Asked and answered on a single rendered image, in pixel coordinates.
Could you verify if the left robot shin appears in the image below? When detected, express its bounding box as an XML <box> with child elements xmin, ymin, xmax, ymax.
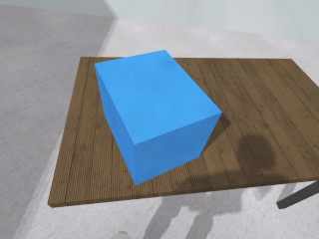
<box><xmin>118</xmin><ymin>230</ymin><xmax>128</xmax><ymax>234</ymax></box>

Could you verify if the carton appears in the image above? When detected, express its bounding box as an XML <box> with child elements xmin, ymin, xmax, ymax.
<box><xmin>94</xmin><ymin>50</ymin><xmax>222</xmax><ymax>185</ymax></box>

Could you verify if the table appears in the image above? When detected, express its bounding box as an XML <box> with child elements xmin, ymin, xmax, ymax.
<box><xmin>47</xmin><ymin>57</ymin><xmax>319</xmax><ymax>209</ymax></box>

